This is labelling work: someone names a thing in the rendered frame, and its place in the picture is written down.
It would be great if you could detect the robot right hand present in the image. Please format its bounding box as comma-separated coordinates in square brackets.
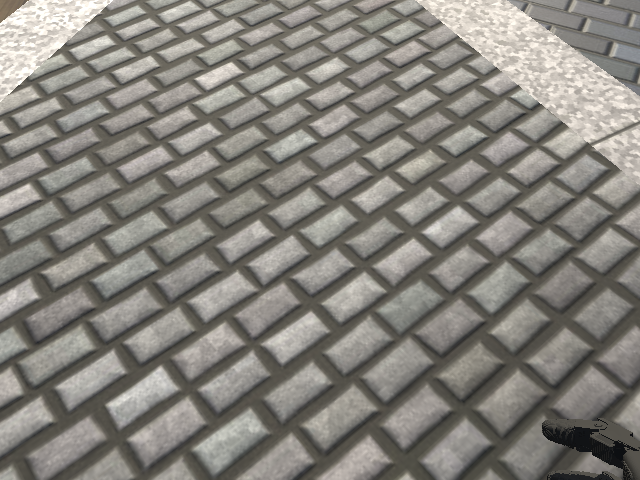
[542, 418, 640, 480]

